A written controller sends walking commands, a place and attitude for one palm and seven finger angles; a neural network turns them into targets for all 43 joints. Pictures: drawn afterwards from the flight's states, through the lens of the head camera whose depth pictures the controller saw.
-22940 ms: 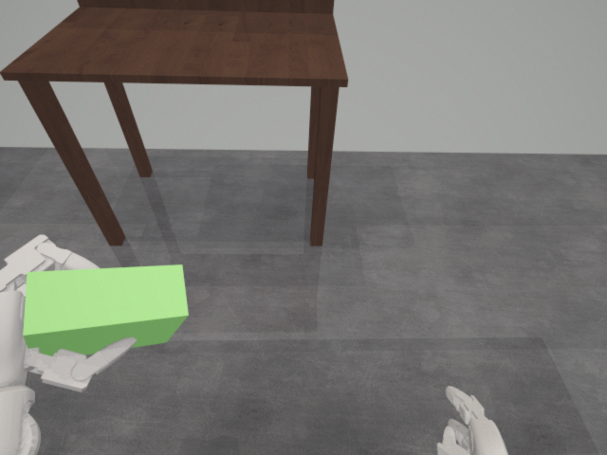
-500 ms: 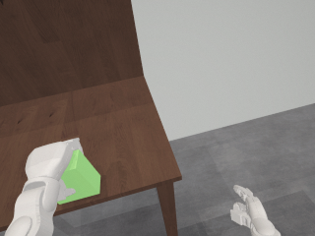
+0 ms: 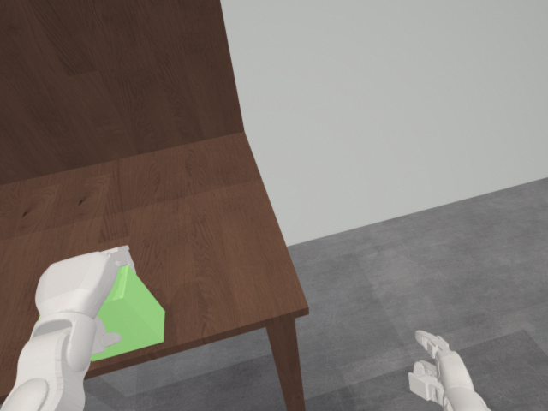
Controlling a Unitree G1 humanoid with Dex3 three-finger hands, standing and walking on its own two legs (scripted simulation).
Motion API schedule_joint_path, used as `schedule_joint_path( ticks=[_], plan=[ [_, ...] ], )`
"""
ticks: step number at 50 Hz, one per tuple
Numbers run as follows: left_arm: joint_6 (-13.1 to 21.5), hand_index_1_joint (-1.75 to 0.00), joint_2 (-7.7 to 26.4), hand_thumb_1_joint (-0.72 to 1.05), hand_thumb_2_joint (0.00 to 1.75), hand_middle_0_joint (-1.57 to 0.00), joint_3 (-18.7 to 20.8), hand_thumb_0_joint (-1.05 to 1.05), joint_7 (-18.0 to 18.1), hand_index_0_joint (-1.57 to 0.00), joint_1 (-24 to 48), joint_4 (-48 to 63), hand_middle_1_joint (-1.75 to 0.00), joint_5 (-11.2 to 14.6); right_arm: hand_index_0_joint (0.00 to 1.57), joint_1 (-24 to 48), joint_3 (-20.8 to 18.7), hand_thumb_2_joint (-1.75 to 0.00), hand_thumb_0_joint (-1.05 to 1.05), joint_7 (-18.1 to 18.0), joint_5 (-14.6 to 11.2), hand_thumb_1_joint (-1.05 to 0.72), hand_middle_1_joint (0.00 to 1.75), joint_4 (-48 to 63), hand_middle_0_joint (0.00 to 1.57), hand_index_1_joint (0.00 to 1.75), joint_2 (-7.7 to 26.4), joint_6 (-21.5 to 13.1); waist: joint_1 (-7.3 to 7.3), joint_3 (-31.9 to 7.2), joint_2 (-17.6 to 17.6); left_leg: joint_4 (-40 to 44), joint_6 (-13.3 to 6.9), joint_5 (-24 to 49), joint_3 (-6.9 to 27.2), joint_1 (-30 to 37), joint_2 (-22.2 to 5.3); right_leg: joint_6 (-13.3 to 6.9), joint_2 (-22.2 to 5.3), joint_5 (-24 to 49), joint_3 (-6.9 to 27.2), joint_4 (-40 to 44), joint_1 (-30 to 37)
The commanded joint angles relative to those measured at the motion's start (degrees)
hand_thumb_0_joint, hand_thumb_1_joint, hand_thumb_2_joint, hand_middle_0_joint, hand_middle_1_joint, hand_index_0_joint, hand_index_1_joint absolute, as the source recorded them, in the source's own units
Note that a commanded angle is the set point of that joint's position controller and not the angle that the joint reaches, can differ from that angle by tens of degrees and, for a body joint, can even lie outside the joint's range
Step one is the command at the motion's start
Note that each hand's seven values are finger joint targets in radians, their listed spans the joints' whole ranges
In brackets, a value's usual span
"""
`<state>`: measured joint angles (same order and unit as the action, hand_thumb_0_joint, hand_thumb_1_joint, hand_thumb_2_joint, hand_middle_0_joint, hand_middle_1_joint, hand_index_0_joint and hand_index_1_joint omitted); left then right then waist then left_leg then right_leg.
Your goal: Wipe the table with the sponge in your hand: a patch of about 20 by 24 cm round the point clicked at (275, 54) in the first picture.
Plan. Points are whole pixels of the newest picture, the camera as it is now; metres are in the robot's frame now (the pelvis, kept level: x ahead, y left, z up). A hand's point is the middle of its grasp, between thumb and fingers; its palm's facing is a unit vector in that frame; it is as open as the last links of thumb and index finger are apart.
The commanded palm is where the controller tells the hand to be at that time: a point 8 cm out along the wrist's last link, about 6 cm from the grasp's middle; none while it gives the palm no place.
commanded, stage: wipe forward along the first lane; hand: left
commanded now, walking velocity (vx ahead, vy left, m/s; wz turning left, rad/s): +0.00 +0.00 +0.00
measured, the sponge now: (117, 322) +0.21 +0.28 +0.04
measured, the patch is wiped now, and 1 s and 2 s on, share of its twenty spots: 0.00 0.10 0.50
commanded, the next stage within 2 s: slide across to the middle lane in 1.52 s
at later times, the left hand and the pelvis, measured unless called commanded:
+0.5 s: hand (107, 274) +0.26 +0.30 +0.09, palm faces -0.02 -0.03 -1.00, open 9.8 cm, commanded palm +0.25 +0.30 +0.12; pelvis +0.00 -0.01 +0.00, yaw +1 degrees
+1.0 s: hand (110, 240) +0.32 +0.33 +0.09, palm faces -0.09 -0.01 -1.00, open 9.8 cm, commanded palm +0.31 +0.33 +0.13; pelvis -0.01 -0.01 -0.01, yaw +2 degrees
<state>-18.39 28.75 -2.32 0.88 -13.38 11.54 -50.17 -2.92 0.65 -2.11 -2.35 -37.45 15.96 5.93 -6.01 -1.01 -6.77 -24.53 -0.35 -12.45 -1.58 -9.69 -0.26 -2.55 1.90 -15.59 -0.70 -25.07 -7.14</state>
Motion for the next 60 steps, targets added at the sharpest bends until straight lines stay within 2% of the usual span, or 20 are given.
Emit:
schedule_joint_path(
  ticks=[1,8,9,13,14,18,23,24,28,33,34,38,40,43,45,48,51,53,54,60],
  plan=[
    [0.8,-1.6,11.7,0.1,1.3,-1.2,7.5,0.0,2.3,-1.2,14.2,2.8,-1.6,-1.3,0.2,10.9,-2.0,-0.9,0.0,-1.0,-0.2,-0.9,0.3,8.8,0.2,0.3,5.7,-3.2,0.86,-4.8,7.0,1.4,-2.8,8.4,1.4,1.7,2.1,-0.3,-0.1,9.6,4.1,5.2,-1.9],
    [2.3,-1.6,11.6,0.1,1.3,-1.2,6.7,0.0,1.7,-1.2,18.0,-1.1,-1.6,-1.1,0.2,11.4,-2.0,-0.9,0.0,-1.2,-0.5,-0.9,0.3,8.6,0.2,0.3,5.8,-3.7,0.88,-7.7,7.5,1.1,-2.8,8.4,1.5,1.9,2.7,-0.3,0.1,10.7,4.8,4.8,-1.2],
    [2.6,-1.6,9.8,0.1,1.3,-1.2,5.0,0.0,1.6,-1.2,18.8,-2.0,-1.6,-1.0,0.2,10.5,-2.1,-0.9,0.0,-1.3,-0.6,-0.9,0.3,8.6,0.2,0.3,5.7,-3.9,1.33,-7.8,8.1,0.8,-3.0,8.3,1.1,1.3,2.7,0.1,-0.3,11.1,3.4,4.4,-1.2],
    [3.7,-1.6,12.7,0.1,1.3,-1.2,7.5,0.0,1.6,-1.2,21.5,-6.1,-1.6,-1.3,0.2,9.8,-2.3,-0.9,0.0,-1.4,-0.7,-0.9,0.3,7.8,0.2,0.3,6.1,-3.9,1.37,-6.9,8.8,0.8,-2.9,7.4,1.3,0.7,2.8,0.0,0.1,10.6,4.5,4.8,-2.2],
    [4.1,-1.6,9.7,0.1,1.3,-1.2,4.8,0.0,1.5,-1.2,22.3,-6.5,-1.6,-1.1,0.2,9.2,-2.3,-0.9,0.0,-1.5,-0.7,-0.9,0.3,8.0,0.2,0.3,5.9,-4.1,1.86,-7.6,9.2,0.4,-3.1,7.3,0.7,0.3,2.7,0.5,-0.3,11.2,3.0,4.2,-2.1],
    [4.2,-1.6,12.6,0.1,1.3,-1.2,7.0,0.0,1.4,-1.2,23.3,-10.9,-1.6,-1.6,0.2,8.9,-2.4,-0.9,0.0,-1.5,-0.8,-0.9,0.3,7.3,0.2,0.3,6.5,-3.6,1.59,-6.7,9.3,0.4,-3.0,6.8,1.1,-0.9,3.0,0.2,-0.1,11.2,4.1,4.4,-2.7],
    [4.6,-1.6,13.2,0.1,1.3,-1.2,7.1,0.0,1.1,-1.2,25.2,-13.9,-1.6,-2.0,0.2,8.1,-2.7,-0.9,0.0,-1.4,-1.1,-0.9,0.3,7.3,0.2,0.3,6.8,-3.1,1.78,-7.6,8.7,-0.2,-3.0,6.7,0.9,-1.9,3.2,0.2,-0.2,11.8,3.8,3.8,-2.6],
    [4.6,-1.6,11.4,0.1,1.3,-1.2,5.2,0.0,1.0,-1.2,26.3,-15.3,-1.6,-2.0,0.2,7.2,-2.6,-0.9,0.0,-1.4,-1.1,-0.9,0.3,7.2,0.2,0.3,6.7,-3.1,2.35,-7.4,8.8,-0.3,-3.1,6.1,0.6,-2.5,3.1,0.5,-0.4,11.0,2.7,3.5,-3.0],
    [5.3,-1.6,14.5,0.1,1.3,-1.2,7.2,0.0,0.7,-1.2,30.2,-19.9,-1.6,-2.3,0.2,6.3,-2.6,-0.9,0.0,-1.7,-1.3,-0.9,0.3,6.6,0.2,0.3,7.3,-2.8,2.76,-5.7,10.7,-0.3,-3.1,3.8,0.8,-3.9,3.0,0.5,0.0,8.4,3.4,4.1,-4.9],
    [6.5,-1.6,14.1,0.1,1.3,-1.2,6.2,0.0,0.6,-1.2,32.7,-24.0,-1.6,-3.0,0.2,4.9,-2.9,-0.9,0.0,-1.7,-1.5,-0.9,0.3,6.6,0.2,0.3,7.6,-2.6,2.82,-7.3,9.6,-1.0,-3.1,3.1,0.9,-4.9,3.2,0.3,0.0,7.5,3.0,3.5,-5.6],
    [6.7,-1.6,11.6,0.1,1.3,-1.2,3.8,0.0,0.5,-1.2,33.6,-25.2,-1.6,-2.9,0.2,4.2,-2.9,-0.9,0.0,-1.6,-1.6,-0.9,0.3,6.4,0.2,0.3,7.5,-2.7,3.48,-7.7,10.1,-1.3,-3.2,3.1,0.6,-5.0,3.2,0.5,-0.2,8.0,2.3,3.1,-5.7],
    [7.3,-1.6,16.0,0.1,1.3,-1.2,6.5,0.0,0.5,-1.2,38.3,-28.4,-1.6,-3.0,0.2,3.5,-2.9,-0.9,0.0,-1.9,-1.7,-0.9,0.3,6.1,0.2,0.3,8.0,-2.3,3.62,-7.3,10.3,-1.4,-3.3,1.6,0.8,-6.3,3.1,0.5,-0.2,6.6,3.0,3.5,-6.4],
    [7.9,-1.6,15.4,0.1,1.3,-1.2,5.3,0.0,0.3,-1.2,40.5,-31.2,-1.6,-3.2,0.2,2.2,-2.9,-0.9,0.0,-2.1,-1.8,-0.9,0.3,5.6,0.2,0.3,8.1,-2.3,4.26,-7.3,11.7,-1.8,-3.5,1.2,0.7,-6.8,3.2,0.9,-0.3,6.4,2.3,3.3,-6.8],
    [9.0,-1.6,18.8,0.1,1.3,-1.2,7.3,0.0,0.2,-1.2,43.9,-32.9,-1.6,-3.6,0.2,1.7,-2.9,-0.9,0.0,-2.2,-1.8,-0.9,0.3,5.5,0.2,0.3,8.5,-2.1,4.05,-8.6,9.7,-1.9,-3.4,1.3,0.8,-7.1,3.1,0.5,-0.3,6.4,3.1,3.2,-6.5],
    [9.6,-1.6,17.7,0.1,1.3,-1.2,5.8,0.0,-0.1,-1.2,45.9,-35.7,-1.6,-3.9,0.2,0.3,-3.0,-0.9,0.0,-2.1,-1.9,-0.9,0.3,5.0,0.2,0.3,8.5,-1.9,4.86,-8.3,10.4,-2.2,-3.5,1.2,0.6,-7.5,3.1,0.7,-0.4,6.5,2.3,3.0,-7.1],
    [10.6,-1.6,19.7,0.1,1.3,-1.2,7.6,0.0,-0.3,-1.2,46.5,-37.0,-1.6,-4.4,0.2,-0.2,-3.2,-0.9,0.0,-1.9,-1.9,-0.9,0.3,5.4,0.2,0.3,8.7,-1.6,4.16,-10.0,8.8,-2.4,-3.5,2.6,0.9,-7.8,3.1,0.2,-0.3,8.3,2.5,2.5,-6.3],
    [11.5,-1.6,17.7,0.1,1.3,-1.2,5.7,0.0,-0.3,-1.2,47.5,-38.2,-1.6,-4.4,0.2,-1.6,-3.5,-0.9,0.0,-1.6,-1.9,-0.9,0.3,5.4,0.2,0.3,8.7,-1.3,4.81,-11.3,9.5,-3.2,-3.7,3.8,0.4,-7.7,3.0,0.5,-0.5,10.8,2.1,1.9,-5.8],
    [12.2,-1.6,21.4,0.1,1.3,-1.2,9.0,0.0,-0.1,-1.2,48.2,-39.3,-1.6,-4.5,0.2,-1.8,-3.6,-0.9,0.0,-1.5,-1.9,-0.9,0.3,5.2,0.2,0.3,9.1,-1.0,4.45,-11.1,9.5,-3.1,-3.6,3.9,0.7,-8.5,2.9,0.2,-0.4,11.0,2.6,1.9,-5.8],
    [12.6,-1.6,19.2,0.1,1.3,-1.2,7.3,0.0,0.1,-1.2,48.1,-40.0,-1.6,-4.3,0.2,-2.6,-3.7,-0.9,0.0,-1.4,-1.9,-0.9,0.3,5.1,0.2,0.3,8.9,-1.0,4.86,-11.7,10.2,-3.3,-3.8,4.5,0.4,-8.3,2.8,0.5,-0.5,12.1,2.0,1.5,-5.6],
    [13.1,-1.6,20.3,0.1,1.3,-1.2,7.8,0.0,0.8,-1.2,50.8,-42.9,-1.6,-4.9,0.2,-4.0,-4.1,-0.9,0.0,-1.1,-2.1,-0.9,0.3,4.3,0.2,0.3,9.4,-0.5,5.25,-12.0,9.6,-3.3,-3.8,5.6,0.4,-8.1,2.6,0.2,-0.3,12.8,1.5,1.3,-6.6]
  ],
)
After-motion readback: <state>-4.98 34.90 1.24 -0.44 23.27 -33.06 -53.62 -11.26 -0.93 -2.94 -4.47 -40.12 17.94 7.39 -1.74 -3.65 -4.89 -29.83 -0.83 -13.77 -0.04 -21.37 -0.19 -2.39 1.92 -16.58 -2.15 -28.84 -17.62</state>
